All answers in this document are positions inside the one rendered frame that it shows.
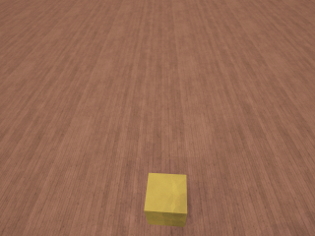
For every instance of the carton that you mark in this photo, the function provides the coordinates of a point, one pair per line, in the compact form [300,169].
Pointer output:
[166,199]

